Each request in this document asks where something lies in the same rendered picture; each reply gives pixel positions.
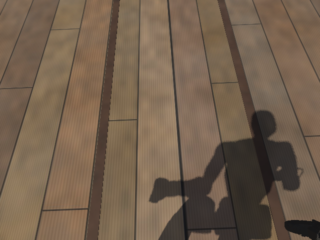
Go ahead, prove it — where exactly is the right robot hand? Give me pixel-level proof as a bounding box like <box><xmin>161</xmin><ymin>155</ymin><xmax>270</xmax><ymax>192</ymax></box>
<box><xmin>284</xmin><ymin>219</ymin><xmax>320</xmax><ymax>240</ymax></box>

